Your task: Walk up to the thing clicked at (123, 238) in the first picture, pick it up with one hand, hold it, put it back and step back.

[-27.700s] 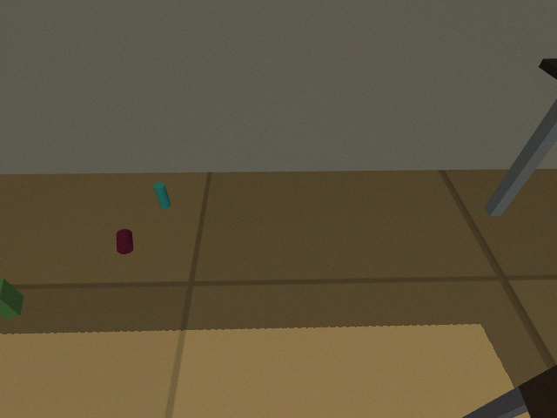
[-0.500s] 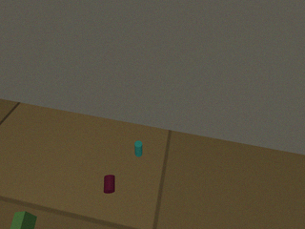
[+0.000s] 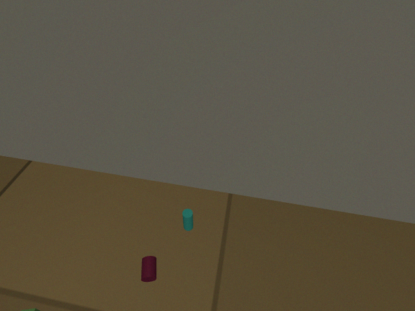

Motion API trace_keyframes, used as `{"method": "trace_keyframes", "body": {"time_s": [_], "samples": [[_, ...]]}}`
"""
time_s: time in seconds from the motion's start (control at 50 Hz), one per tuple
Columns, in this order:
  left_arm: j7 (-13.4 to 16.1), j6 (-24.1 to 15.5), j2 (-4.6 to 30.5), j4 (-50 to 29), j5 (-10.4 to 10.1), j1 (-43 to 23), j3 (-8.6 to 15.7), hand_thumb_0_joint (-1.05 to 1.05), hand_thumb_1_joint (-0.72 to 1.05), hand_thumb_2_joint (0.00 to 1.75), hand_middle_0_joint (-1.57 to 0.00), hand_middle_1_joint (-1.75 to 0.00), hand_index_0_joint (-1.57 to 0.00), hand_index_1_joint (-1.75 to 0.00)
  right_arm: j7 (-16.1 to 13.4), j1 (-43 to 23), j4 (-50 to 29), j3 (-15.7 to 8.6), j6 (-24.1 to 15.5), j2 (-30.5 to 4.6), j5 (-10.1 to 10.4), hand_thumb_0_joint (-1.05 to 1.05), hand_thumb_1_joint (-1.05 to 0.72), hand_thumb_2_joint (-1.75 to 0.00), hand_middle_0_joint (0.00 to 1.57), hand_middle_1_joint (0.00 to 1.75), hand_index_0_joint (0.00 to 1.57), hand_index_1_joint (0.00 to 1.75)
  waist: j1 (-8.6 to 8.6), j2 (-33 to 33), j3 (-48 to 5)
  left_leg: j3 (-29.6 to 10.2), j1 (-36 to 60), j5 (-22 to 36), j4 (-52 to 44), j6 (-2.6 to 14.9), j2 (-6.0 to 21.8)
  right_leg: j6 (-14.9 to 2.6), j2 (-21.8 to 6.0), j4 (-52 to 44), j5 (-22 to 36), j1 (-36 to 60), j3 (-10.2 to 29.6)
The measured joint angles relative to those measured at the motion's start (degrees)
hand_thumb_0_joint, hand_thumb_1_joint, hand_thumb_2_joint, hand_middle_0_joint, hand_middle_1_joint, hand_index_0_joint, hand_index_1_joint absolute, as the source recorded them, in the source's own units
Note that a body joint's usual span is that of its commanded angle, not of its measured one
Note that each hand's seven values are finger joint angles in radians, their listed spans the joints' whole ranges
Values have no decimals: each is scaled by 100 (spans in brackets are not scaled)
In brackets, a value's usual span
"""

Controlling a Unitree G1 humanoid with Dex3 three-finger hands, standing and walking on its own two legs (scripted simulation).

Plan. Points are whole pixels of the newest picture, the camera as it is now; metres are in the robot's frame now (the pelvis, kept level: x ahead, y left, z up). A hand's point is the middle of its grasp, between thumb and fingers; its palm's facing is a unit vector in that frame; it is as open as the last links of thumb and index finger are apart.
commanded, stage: walk up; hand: left
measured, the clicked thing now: (149, 268) +0.48 +0.25 -0.75
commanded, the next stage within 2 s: stand in 0.62 s
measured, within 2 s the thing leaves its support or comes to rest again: neither
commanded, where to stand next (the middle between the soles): +0.08 +0.00 m, yaw +2 degrees
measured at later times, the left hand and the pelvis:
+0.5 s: hand out of the picture +0.07 +0.26 -0.16, palm faces +0.00 -0.95 -0.33, open 7.4 cm; pelvis +0.01 +0.00 +0.00, yaw +0 degrees
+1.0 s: hand out of the picture +0.10 +0.26 -0.15, palm faces -0.02 -0.94 -0.35, open 7.4 cm; pelvis +0.02 +0.00 +0.00, yaw +1 degrees
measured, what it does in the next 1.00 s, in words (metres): stands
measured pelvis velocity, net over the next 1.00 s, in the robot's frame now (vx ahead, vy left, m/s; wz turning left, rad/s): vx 0.02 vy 0.00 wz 0.01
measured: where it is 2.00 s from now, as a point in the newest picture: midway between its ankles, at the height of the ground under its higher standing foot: outside the picture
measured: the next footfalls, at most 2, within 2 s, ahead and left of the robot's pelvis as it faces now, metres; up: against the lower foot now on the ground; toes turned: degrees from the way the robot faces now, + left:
none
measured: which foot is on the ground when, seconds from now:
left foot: down 0.00-1.00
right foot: down 0.00-1.00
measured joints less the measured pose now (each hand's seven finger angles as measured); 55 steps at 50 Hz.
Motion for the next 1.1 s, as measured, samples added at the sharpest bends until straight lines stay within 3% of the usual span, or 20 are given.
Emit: {"method": "trace_keyframes", "body": {"time_s": [0.54,1.1], "samples": [[10,29,-27,303,42,361,63,0,90,89,-20,-30,-20,-30,-2,-130,6,-59,33,145,-1,1,-91,-90,21,30,20,30,130,65,-55,-5,200,74,-307,24,-43,48,-27,-347,93,229,-20],[56,-41,38,57,71,380,0,0,90,89,-20,-30,-20,-30,2,60,-30,-74,80,108,-50,1,-91,-90,21,30,20,30,17,73,-64,-72,317,44,-402,-10,-46,34,-29,-389,6,352,-92]]}}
